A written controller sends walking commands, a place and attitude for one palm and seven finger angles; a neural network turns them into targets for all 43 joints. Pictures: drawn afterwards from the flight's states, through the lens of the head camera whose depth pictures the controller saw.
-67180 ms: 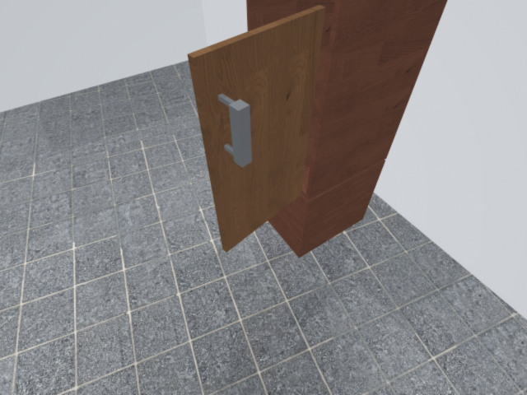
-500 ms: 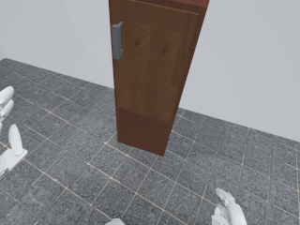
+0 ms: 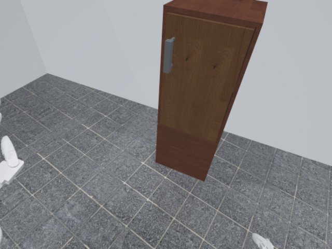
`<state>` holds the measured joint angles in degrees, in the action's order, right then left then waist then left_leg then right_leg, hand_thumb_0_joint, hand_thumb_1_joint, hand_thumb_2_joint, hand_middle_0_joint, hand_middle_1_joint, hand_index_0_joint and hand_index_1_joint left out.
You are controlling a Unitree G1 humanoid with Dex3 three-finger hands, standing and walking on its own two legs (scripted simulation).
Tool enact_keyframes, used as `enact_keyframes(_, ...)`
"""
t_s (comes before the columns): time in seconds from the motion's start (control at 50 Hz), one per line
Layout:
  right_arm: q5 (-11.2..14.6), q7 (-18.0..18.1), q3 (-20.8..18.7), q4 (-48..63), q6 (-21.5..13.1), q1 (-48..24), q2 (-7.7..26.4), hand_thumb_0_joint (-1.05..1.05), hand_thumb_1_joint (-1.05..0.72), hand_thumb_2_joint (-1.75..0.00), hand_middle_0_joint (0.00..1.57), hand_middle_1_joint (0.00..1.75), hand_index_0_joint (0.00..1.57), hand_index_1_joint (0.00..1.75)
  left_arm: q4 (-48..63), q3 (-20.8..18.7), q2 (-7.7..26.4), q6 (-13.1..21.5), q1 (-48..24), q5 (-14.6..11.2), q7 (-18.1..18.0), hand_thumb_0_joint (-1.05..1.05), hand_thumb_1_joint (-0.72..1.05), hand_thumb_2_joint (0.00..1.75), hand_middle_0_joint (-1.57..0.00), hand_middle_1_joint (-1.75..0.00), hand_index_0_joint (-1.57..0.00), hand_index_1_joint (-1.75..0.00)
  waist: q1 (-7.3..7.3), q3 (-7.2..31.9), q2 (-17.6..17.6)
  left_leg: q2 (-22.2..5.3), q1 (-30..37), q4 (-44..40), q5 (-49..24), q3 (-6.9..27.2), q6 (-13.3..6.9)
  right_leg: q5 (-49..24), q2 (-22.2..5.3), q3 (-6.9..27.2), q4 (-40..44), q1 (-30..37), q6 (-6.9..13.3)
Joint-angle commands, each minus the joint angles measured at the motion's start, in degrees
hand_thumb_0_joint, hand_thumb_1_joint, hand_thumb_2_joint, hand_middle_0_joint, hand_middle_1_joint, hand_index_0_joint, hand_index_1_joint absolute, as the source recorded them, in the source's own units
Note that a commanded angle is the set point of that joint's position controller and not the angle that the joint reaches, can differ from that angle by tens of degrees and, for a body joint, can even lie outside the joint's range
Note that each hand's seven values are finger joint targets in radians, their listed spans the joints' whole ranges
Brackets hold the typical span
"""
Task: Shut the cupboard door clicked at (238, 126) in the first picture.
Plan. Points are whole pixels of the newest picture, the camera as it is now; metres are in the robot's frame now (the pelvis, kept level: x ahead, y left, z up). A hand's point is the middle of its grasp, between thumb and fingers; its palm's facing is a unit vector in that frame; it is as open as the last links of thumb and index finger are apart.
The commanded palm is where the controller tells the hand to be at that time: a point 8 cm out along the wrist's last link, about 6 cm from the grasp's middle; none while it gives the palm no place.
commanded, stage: stop stepping back and stand still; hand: left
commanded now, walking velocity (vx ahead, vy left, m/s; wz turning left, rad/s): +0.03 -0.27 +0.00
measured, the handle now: (170, 54) +0.84 +0.06 +0.11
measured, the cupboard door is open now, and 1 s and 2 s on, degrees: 0 0 0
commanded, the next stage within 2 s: let the arm hang, fingers relaxed in 0.62 s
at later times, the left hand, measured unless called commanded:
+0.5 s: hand (57, 152) +0.24 +0.24 +0.17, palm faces +0.37 -0.82 -0.44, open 7.4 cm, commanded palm +0.18 +0.28 +0.19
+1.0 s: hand out of the picture +0.10 +0.17 -0.14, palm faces -0.10 -0.98 -0.19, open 7.4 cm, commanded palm none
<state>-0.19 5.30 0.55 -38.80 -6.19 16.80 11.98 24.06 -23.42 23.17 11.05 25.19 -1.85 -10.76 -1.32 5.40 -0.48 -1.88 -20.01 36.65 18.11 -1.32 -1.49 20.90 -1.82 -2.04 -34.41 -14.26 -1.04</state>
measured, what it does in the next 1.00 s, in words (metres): steps on the spot: right foot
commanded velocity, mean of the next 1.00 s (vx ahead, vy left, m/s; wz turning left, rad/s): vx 0.01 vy -0.03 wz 0.00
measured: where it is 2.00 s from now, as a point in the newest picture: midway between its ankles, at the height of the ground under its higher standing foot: outside the picture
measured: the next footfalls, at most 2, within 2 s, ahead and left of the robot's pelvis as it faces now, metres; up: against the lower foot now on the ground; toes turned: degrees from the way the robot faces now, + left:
right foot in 0.32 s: +0.03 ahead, -0.10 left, +0.00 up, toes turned -7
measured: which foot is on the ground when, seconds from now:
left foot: down 0.00-1.00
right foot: down 0.00-0.00, up 0.02-0.30, down 0.32-1.00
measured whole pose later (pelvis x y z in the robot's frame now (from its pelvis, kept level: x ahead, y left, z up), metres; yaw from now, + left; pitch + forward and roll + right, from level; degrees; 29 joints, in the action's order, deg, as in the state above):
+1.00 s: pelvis -0.01 +0.00 +0.01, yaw -3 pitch -1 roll +0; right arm -1.6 0.0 1.4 -49.6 0.9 9.6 14.2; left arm -46.1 2.1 10.5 -3.5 13.9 0.8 -0.1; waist 1.9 -1.4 -0.2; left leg 0.0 -15.4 30.7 14.5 -4.2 -1.4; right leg 17.1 -0.7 -5.2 -31.9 -14.0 1.9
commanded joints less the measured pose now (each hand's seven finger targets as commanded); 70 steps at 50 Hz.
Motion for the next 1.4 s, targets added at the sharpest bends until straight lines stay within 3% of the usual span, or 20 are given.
enact_keyframes(0.0, -0.2, 0.8, -2.2, 9.5, -4.1, -7.9, 7.0, 0.00, -0.90, -0.90, 0.20, 0.30, 0.20, 0.30, 16.1, -6.0, 13.1, 3.0, -9.6, -0.8, 0.2, 0.00, 0.90, 0.90, -0.20, -0.30, -0.20, -0.30, 3.36, -3.2, 15.6, -16.8, 10.6, -27.3, 12.1, 26.7, -4.2, 7.5, 3.4, 1.3, -13.6, -15.6, 0.3)
enact_keyframes(0.02, -0.7, 0.1, -2.1, 9.8, -4.6, -8.3, 6.0, 0.00, -0.90, -0.90, 0.20, 0.30, 0.20, 0.30, 19.2, -4.3, 10.9, 3.2, -9.4, -0.3, 0.5, 0.00, 0.90, 0.90, -0.20, -0.30, -0.20, -0.30, 3.70, -4.7, 13.7, -17.7, 7.9, -29.5, 13.5, 29.0, -4.3, 6.8, 2.8, 3.6, -18.7, -15.8, 0.7)
enact_keyframes(0.06, -0.7, -1.2, -2.3, 10.0, -4.9, -9.1, 5.7, 0.00, -0.90, -0.90, 0.20, 0.30, 0.20, 0.30, 20.8, -5.1, 10.9, 3.1, -3.9, -0.2, 0.6, 0.00, 0.90, 0.90, -0.20, -0.30, -0.20, -0.30, 2.25, -3.1, 6.5, -17.2, 8.9, -26.4, 5.2, 21.7, -5.8, 1.6, 0.6, 4.3, -17.3, -14.1, 0.9)
enact_keyframes(0.1, -0.5, -1.8, -2.3, 10.2, -4.6, -9.0, 5.9, 0.00, -0.90, -0.90, 0.20, 0.30, 0.20, 0.30, 22.4, -7.1, 12.3, 2.8, 0.6, -0.1, 0.6, 0.00, 0.90, 0.90, -0.20, -0.30, -0.20, -0.30, 1.43, -0.6, 10.7, -13.8, 8.8, -24.6, 0.1, 12.0, -4.1, -1.4, 1.9, 0.8, -10.9, -9.3, 0.6)
enact_keyframes(0.14, -0.7, -1.8, -1.8, 11.1, -3.5, -8.7, 5.6, 0.00, -0.90, -0.90, 0.20, 0.30, 0.20, 0.30, 20.0, -7.1, 11.2, 2.5, 4.6, -0.6, 0.5, 0.00, 0.90, 0.90, -0.20, -0.30, -0.20, -0.30, 2.06, -1.6, 14.2, -13.3, 5.8, -24.6, -0.9, 9.4, -3.3, -1.2, 3.1, -1.7, -5.4, -4.8, 0.7)
enact_keyframes(0.22, -0.3, -1.0, -1.5, 11.8, -1.4, -7.6, 5.8, 0.00, -0.90, -0.90, 0.20, 0.30, 0.20, 0.30, 14.8, -8.1, 11.4, 1.5, 5.9, -1.1, 0.5, 0.00, 0.90, 0.90, -0.20, -0.30, -0.20, -0.30, 2.58, -2.1, 12.1, -10.8, 1.0, -20.0, -1.5, 4.8, -1.3, -6.1, 3.9, -3.5, 8.9, 5.3, 1.0)
enact_keyframes(0.3, -0.3, -0.7, -1.7, 11.7, -0.7, -7.6, 6.2, 0.00, -0.90, -0.90, 0.20, 0.30, 0.20, 0.30, 11.3, -9.8, 13.1, 1.5, 3.5, -1.1, 0.3, 0.00, 0.90, 0.90, -0.20, -0.30, -0.20, -0.30, 2.79, -1.2, 7.1, -6.7, -2.5, -13.5, -4.3, 2.8, 0.3, -16.7, -2.1, 4.2, 10.4, 9.5, 3.6)
enact_keyframes(0.36, 1.0, -1.3, -2.4, 11.5, -0.4, -6.9, 5.8, 0.00, -0.90, -0.90, 0.20, 0.30, 0.20, 0.30, 12.1, -7.0, 10.5, 1.0, 6.1, -1.8, 0.1, 0.00, 0.90, 0.90, -0.20, -0.30, -0.20, -0.30, 2.62, 3.5, -4.3, -2.4, 1.5, -3.7, -8.0, 0.0, 1.5, -24.7, -8.4, 12.6, 12.3, 7.5, 6.8)
enact_keyframes(0.42, 1.0, -1.0, -2.1, 11.5, -0.1, -8.0, 5.5, 0.00, -0.90, -0.90, 0.20, 0.30, 0.20, 0.30, 14.1, -7.3, 11.3, 1.4, 5.7, -1.3, -0.5, 0.00, 0.90, 0.90, -0.20, -0.30, -0.20, -0.30, 2.77, 2.7, -2.6, -1.4, 1.5, -4.2, -9.7, 0.3, 1.8, -32.2, -9.5, 10.8, 10.6, 7.9, 6.8)
enact_keyframes(0.54, 0.7, 0.1, -2.4, 12.1, 0.1, -8.4, 6.6, 0.00, -0.90, -0.90, 0.20, 0.30, 0.20, 0.30, 15.6, -8.9, 12.3, 3.0, 5.3, -0.7, -0.8, 0.00, 0.90, 0.90, -0.20, -0.30, -0.20, -0.30, 1.93, 1.2, 7.6, -5.2, 5.0, -11.1, -23.3, 3.6, 0.5, -25.0, -2.1, 4.3, 7.4, 6.7, 2.4)
enact_keyframes(0.68, 1.1, -0.3, -2.8, 12.4, 0.0, -7.7, 6.9, 0.00, -0.90, -0.90, 0.20, 0.30, 0.20, 0.30, 11.4, -6.7, 9.8, 2.7, 5.9, -1.2, -0.2, 0.00, 0.90, 0.90, -0.20, -0.30, -0.20, -0.30, 2.04, 1.7, 3.1, -3.9, 4.4, -9.9, -18.1, 2.0, 0.9, -24.8, -3.1, 6.4, 10.2, 7.4, 2.6)
enact_keyframes(0.7, 1.9, -5.6, -4.2, 3.0, -4.1, -13.7, 12.8, 0.00, -0.90, -0.90, 0.20, 0.30, 0.20, 0.30, -28.3, 19.1, 0.0, -3.9, -0.3, 2.1, 7.2, 0.00, 0.90, 0.90, -0.20, -0.30, -0.20, -0.30, 4.13, -4.1, 1.5, -5.4, 5.3, -3.5, -25.4, 1.8, 0.8, -28.9, -5.8, 0.9, 5.0, -1.7, 3.7)
enact_keyframes(0.72, 0.8, -5.9, -5.1, 1.9, -0.9, -9.6, 15.7, 0.00, -0.90, -0.90, 0.20, 0.30, 0.20, 0.30, -30.0, 17.2, 0.8, -9.4, -1.2, 2.6, 9.6, 0.00, 0.90, 0.90, -0.20, -0.30, -0.20, -0.30, 2.73, -0.9, 2.6, -5.7, 5.3, -5.6, -24.1, 2.3, 0.6, -27.8, -6.8, 4.1, 6.0, -0.8, 3.8)
enact_keyframes(0.74, 0.1, -5.7, -4.8, 1.5, 0.7, -7.2, 14.0, 0.00, -0.90, -0.90, 0.20, 0.30, 0.20, 0.30, -31.9, 17.5, -0.3, -10.3, -2.5, 3.2, 10.3, 0.00, 0.90, 0.90, -0.20, -0.30, -0.20, -0.30, 2.43, 0.0, 0.7, -5.3, 5.4, -5.2, -22.7, 2.5, -0.1, -25.5, -5.8, 3.1, 5.2, -0.9, 4.2)
enact_keyframes(0.8, -0.5, -5.4, -3.4, 0.6, 3.2, -7.4, 13.4, 0.00, -0.90, -0.90, 0.20, 0.30, 0.20, 0.30, -41.4, 18.9, 1.0, -10.3, -8.3, 3.4, 10.9, 0.00, 0.90, 0.90, -0.20, -0.30, -0.20, -0.30, 2.11, -0.6, -8.2, -4.4, 4.8, -5.3, -19.1, 4.2, -1.0, -21.7, -6.0, 4.5, 5.9, -0.9, 5.1)
enact_keyframes(0.86, -1.1, -5.3, -2.1, -2.4, 5.1, -7.1, 11.2, 0.00, -0.90, -0.90, 0.20, 0.30, 0.20, 0.30, -52.6, 20.3, 0.4, -10.8, -11.4, 3.2, 10.4, 0.00, 0.90, 0.90, -0.20, -0.30, -0.20, -0.30, 2.39, -1.9, -10.3, -2.8, 6.6, -6.3, -16.4, 3.9, -0.4, -18.8, -7.2, 6.2, 8.6, -1.1, 5.7)
enact_keyframes(0.96, -1.4, -4.9, -0.6, -9.6, 6.5, -7.2, 7.9, 0.00, -0.90, -0.90, 0.20, 0.30, 0.20, 0.30, -68.3, 21.8, -2.5, -11.4, -11.7, 2.7, 9.7, 0.00, 0.90, 0.90, -0.20, -0.30, -0.20, -0.30, 1.72, -4.8, 3.8, -3.6, 6.2, -14.1, -11.4, 4.9, -0.2, -8.1, -4.5, 5.7, 12.4, 1.9, 3.9)
enact_keyframes(1.06, -1.4, -4.0, -0.9, -16.1, 6.6, -3.4, 4.8, 0.00, -0.90, -0.90, 0.20, 0.30, 0.20, 0.30, -78.2, 21.2, -5.5, -10.8, -8.0, 2.6, 9.5, 0.00, 0.90, 0.90, -0.20, -0.30, -0.20, -0.30, 1.43, -4.7, 9.2, -3.4, 6.2, -16.5, -5.1, 4.4, -0.1, -7.3, -4.6, 5.5, 16.5, 4.9, 4.7)
enact_keyframes(1.26, -0.7, -3.2, -1.1, -23.1, 6.4, 4.5, 3.1, 0.00, -0.90, -0.90, 0.20, 0.30, 0.20, 0.30, -87.7, 22.2, -7.7, -10.6, -4.6, 2.3, 9.1, 0.00, 0.90, 0.90, -0.20, -0.30, -0.20, -0.30, 1.77, -9.9, -0.9, -4.2, 6.9, -19.4, -3.6, 4.3, -0.7, -4.8, -4.2, 4.5, 18.5, 2.9, 4.3)
enact_keyframes(1.38, -0.8, -3.2, -1.1, -24.5, 6.5, 6.4, 1.4, 0.00, -0.90, -0.90, 0.20, 0.30, 0.20, 0.30, -89.1, 22.3, -9.0, -10.8, -2.6, 2.5, 8.8, 0.00, 0.90, 0.90, -0.20, -0.30, -0.20, -0.30, 1.84, -11.2, -1.3, -4.0, 6.6, -19.8, -2.2, 4.0, -1.0, -3.4, -4.0, 4.6, 18.0, 0.9, 4.0)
